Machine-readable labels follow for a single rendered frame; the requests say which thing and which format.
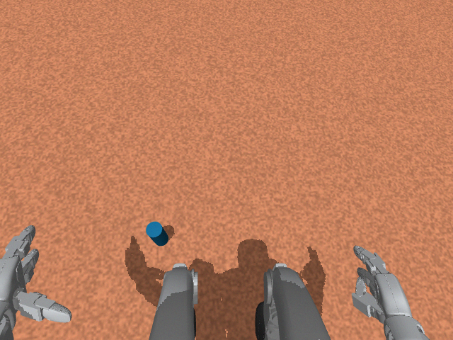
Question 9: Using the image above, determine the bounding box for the left robot hand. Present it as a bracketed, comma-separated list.
[0, 225, 71, 322]

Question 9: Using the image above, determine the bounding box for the right robot hand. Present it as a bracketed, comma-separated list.
[352, 246, 413, 324]

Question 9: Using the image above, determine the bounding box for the can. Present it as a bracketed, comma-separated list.
[146, 222, 168, 246]

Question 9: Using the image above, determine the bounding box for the right robot arm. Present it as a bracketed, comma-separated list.
[384, 315, 429, 340]

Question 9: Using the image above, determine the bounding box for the left robot arm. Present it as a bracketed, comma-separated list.
[0, 301, 16, 340]

